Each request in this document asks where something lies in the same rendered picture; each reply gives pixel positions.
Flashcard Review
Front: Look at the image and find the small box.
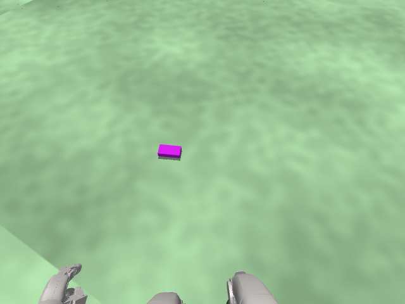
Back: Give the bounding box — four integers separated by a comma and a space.
158, 144, 182, 158

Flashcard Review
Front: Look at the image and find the left robot hand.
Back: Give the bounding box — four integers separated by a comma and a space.
39, 263, 87, 304

